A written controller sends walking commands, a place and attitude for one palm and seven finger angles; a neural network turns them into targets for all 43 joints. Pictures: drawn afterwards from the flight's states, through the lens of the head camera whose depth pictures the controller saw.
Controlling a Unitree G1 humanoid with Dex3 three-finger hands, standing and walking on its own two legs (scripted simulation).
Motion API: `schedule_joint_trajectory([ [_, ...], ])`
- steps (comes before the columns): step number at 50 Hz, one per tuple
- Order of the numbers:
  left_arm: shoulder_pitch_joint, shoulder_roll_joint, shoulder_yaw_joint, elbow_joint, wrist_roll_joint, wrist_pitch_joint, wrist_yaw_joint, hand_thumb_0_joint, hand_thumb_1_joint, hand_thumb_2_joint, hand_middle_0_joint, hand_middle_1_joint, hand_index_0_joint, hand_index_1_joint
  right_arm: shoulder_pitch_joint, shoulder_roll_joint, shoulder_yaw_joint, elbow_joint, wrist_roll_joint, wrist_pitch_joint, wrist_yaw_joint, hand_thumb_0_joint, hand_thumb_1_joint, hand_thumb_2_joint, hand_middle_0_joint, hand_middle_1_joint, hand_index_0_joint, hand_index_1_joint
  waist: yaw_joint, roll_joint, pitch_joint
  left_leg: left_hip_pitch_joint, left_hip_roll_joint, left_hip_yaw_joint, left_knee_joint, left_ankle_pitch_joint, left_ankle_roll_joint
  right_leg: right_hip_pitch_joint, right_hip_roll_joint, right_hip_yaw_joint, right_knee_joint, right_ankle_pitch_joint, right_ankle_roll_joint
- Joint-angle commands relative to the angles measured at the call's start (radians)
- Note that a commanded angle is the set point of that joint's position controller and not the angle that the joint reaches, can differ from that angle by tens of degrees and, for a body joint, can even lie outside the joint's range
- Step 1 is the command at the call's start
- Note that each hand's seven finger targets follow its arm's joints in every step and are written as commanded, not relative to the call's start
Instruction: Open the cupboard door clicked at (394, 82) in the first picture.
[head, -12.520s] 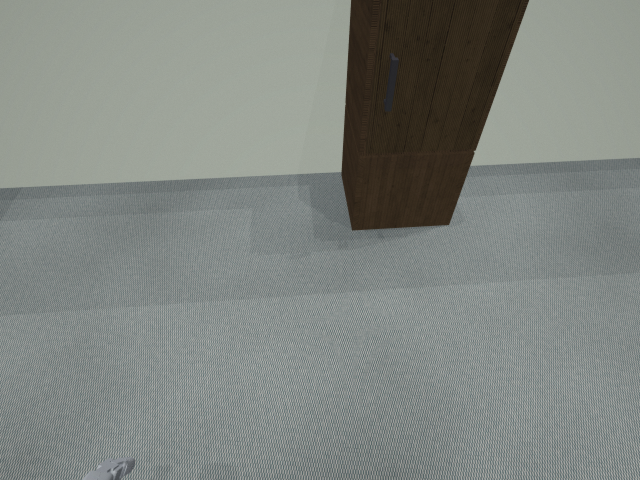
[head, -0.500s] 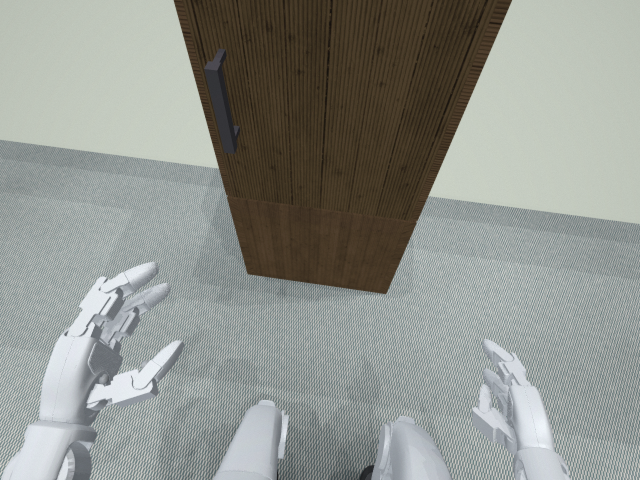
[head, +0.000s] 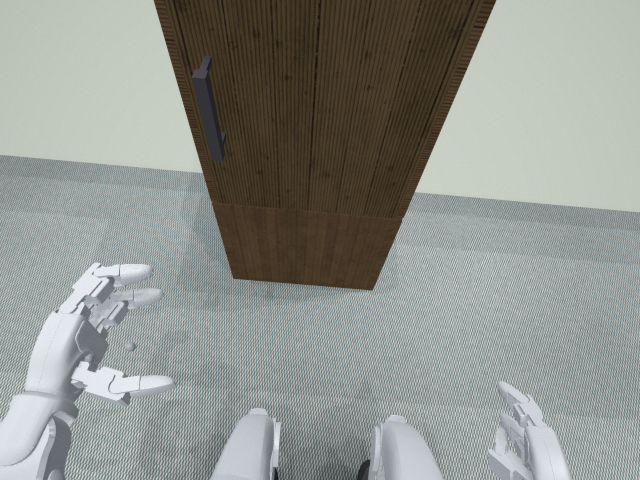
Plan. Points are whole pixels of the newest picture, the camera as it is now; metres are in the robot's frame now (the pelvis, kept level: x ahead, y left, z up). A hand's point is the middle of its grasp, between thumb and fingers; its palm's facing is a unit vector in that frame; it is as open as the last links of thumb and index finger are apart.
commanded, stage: raise the hand with hooked fingers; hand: left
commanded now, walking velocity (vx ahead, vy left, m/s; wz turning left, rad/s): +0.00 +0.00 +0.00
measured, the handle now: (212, 112) +0.62 +0.21 +0.04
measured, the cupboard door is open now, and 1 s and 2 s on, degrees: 0 0 0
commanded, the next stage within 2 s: move the hooked fingers beside the handle in 1.02 s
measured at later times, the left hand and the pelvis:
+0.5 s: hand (99, 300) +0.30 +0.27 +0.05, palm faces +0.00 -1.00 -0.06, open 13.9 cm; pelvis +0.01 +0.00 +0.00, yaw +0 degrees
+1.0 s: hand (112, 300) +0.30 +0.25 +0.05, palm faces -0.02 -1.00 -0.06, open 14.0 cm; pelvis +0.01 -0.01 +0.00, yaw +0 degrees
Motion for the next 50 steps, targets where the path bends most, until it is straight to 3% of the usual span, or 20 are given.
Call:
schedule_joint_trajectory([
  [1,-0.072,0.218,0.153,-0.248,-0.055,-0.058,0.005,0.000,-0.383,0.350,-0.292,-1.125,-0.292,-1.125,-0.019,-0.140,-0.054,-0.160,0.002,-0.055,-0.008,0.000,-0.900,-0.900,0.200,0.300,0.200,0.300,0.039,0.115,-0.307,0.238,-0.038,-0.037,-0.281,0.225,-0.011,0.194,0.083,-0.011,-0.156,0.076,-0.056],
  [5,-0.094,0.194,0.144,-0.212,-0.050,-0.057,0.024,0.000,-0.477,0.310,-0.298,-1.185,-0.298,-1.185,-0.014,-0.137,-0.051,-0.153,-0.004,-0.043,0.003,0.000,-0.900,-0.900,0.200,0.300,0.200,0.300,0.022,0.115,-0.284,0.240,-0.035,-0.040,-0.267,0.264,-0.019,0.166,0.088,-0.022,-0.144,0.106,-0.055],
  [9,-0.139,0.182,0.114,-0.123,-0.040,-0.031,-0.016,0.000,-0.500,0.300,-0.300,-1.200,-0.300,-1.200,-0.002,-0.151,-0.048,-0.152,-0.001,-0.034,0.003,0.000,-0.900,-0.900,0.200,0.300,0.200,0.300,-0.007,0.091,-0.238,0.209,-0.034,-0.042,-0.253,0.244,-0.016,0.131,0.093,-0.022,-0.145,0.101,-0.054],
  [15,-0.249,0.286,0.189,-0.130,-0.060,-0.020,-0.084,0.000,-0.500,0.300,-0.300,-1.200,-0.300,-1.200,0.003,-0.164,-0.043,-0.156,0.000,-0.032,-0.007,0.000,-0.900,-0.900,0.200,0.300,0.200,0.300,0.008,0.100,-0.330,0.241,-0.032,-0.038,-0.240,0.292,-0.014,0.174,0.094,-0.010,-0.145,0.135,-0.057],
  [19,-0.261,0.319,0.236,-0.110,-0.083,-0.037,-0.087,0.000,-0.500,0.300,-0.300,-1.200,-0.300,-1.200,0.001,-0.157,-0.039,-0.152,-0.004,-0.032,-0.008,0.000,-0.900,-0.900,0.200,0.300,0.200,0.300,0.024,0.125,-0.343,0.246,-0.034,-0.035,-0.230,0.329,-0.016,0.183,0.096,-0.008,-0.137,0.156,-0.061],
  [26,-0.272,0.330,0.250,0.018,-0.087,0.003,-0.122,0.000,-0.500,0.300,-0.300,-1.200,-0.300,-1.200,0.018,-0.169,-0.044,-0.145,0.005,-0.016,-0.004,0.000,-0.900,-0.900,0.200,0.300,0.200,0.300,0.010,0.082,-0.333,0.213,-0.031,-0.021,-0.225,0.320,-0.008,0.189,0.090,-0.002,-0.151,0.170,-0.051],
  [30,-0.264,0.331,0.240,-0.039,-0.095,-0.005,-0.138,0.000,-0.500,0.300,-0.300,-1.200,-0.300,-1.200,0.024,-0.169,-0.048,-0.156,0.005,-0.022,0.000,0.000,-0.900,-0.900,0.200,0.300,0.200,0.300,0.024,0.108,-0.396,0.254,-0.030,-0.022,-0.225,0.390,-0.008,0.217,0.089,0.000,-0.144,0.221,-0.054],
  [34,-0.252,0.333,0.253,-0.018,-0.103,-0.021,-0.119,0.000,-0.500,0.300,-0.300,-1.200,-0.300,-1.200,0.025,-0.168,-0.048,-0.152,0.000,-0.021,0.003,0.000,-0.900,-0.900,0.200,0.300,0.200,0.300,0.012,0.058,-0.339,0.196,-0.032,-0.016,-0.212,0.338,-0.003,0.209,0.094,0.005,-0.151,0.184,-0.052],
  [37,-0.267,0.330,0.257,-0.006,-0.094,-0.033,-0.104,0.000,-0.500,0.300,-0.300,-1.200,-0.300,-1.200,0.021,-0.165,-0.049,-0.153,0.005,-0.013,0.004,0.000,-0.900,-0.900,0.200,0.300,0.200,0.300,0.010,0.080,-0.318,0.189,-0.033,-0.011,-0.223,0.288,-0.003,0.191,0.089,0.011,-0.160,0.140,-0.049],
  [43,-0.266,0.332,0.237,-0.042,-0.077,-0.041,-0.098,0.000,-0.500,0.300,-0.300,-1.200,-0.300,-1.200,0.020,-0.162,-0.048,-0.160,0.006,-0.008,0.001,0.000,-0.900,-0.900,0.200,0.300,0.200,0.300,0.012,0.126,-0.339,0.226,-0.033,-0.010,-0.239,0.287,-0.002,0.202,0.086,0.015,-0.169,0.141,-0.051],
  [45,-0.278,0.346,0.245,-0.045,-0.082,-0.040,-0.106,0.000,-0.500,0.300,-0.300,-1.200,-0.300,-1.200,0.023,-0.162,-0.045,-0.161,0.005,-0.005,0.000,0.000,-0.900,-0.900,0.200,0.300,0.200,0.300,0.008,0.107,-0.354,0.211,-0.034,-0.007,-0.229,0.286,0.000,0.217,0.088,0.021,-0.170,0.146,-0.049],
  [50,-0.288,0.330,0.247,0.016,-0.094,-0.036,-0.111,0.000,-0.500,0.300,-0.300,-1.200,-0.300,-1.200,0.018,-0.160,-0.040,-0.158,0.007,-0.001,-0.005,0.000,-0.900,-0.900,0.200,0.300,0.200,0.300,0.001,0.063,-0.309,0.164,-0.036,-0.005,-0.218,0.245,0.002,0.212,0.088,0.028,-0.179,0.111,-0.046],
])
